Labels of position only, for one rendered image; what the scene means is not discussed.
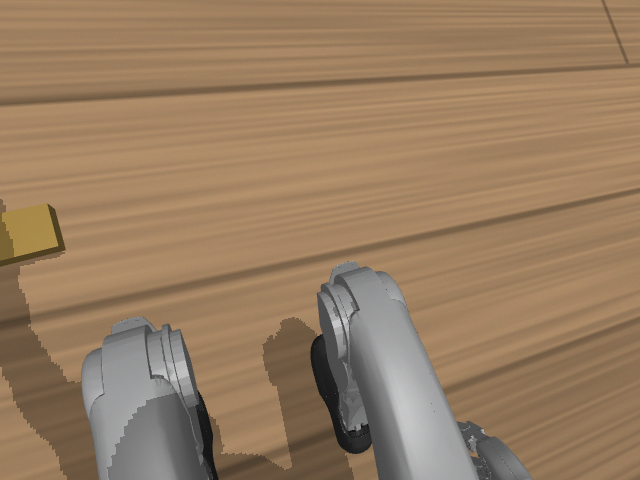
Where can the left robot foot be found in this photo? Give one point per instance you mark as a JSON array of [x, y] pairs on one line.
[[207, 437]]

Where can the right robot foot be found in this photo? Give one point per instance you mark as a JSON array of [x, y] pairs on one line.
[[354, 442]]

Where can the right robot hand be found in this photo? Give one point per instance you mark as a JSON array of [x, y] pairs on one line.
[[496, 461]]

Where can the small box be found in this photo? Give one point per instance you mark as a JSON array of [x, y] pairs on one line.
[[29, 233]]

